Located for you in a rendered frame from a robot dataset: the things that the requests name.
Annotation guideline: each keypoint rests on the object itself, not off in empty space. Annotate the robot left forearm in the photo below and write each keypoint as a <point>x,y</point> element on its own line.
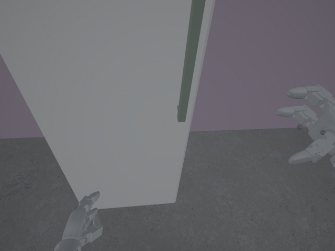
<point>69,244</point>

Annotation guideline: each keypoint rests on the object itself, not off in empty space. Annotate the fridge door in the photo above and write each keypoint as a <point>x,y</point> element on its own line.
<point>102,78</point>

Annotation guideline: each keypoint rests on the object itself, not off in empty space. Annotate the robot left hand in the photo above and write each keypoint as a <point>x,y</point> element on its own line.
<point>78,227</point>

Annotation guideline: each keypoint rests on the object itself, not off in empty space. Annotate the robot right hand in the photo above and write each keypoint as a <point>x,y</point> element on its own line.
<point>322,144</point>

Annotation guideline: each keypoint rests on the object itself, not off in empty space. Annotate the handle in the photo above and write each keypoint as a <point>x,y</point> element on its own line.
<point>195,23</point>

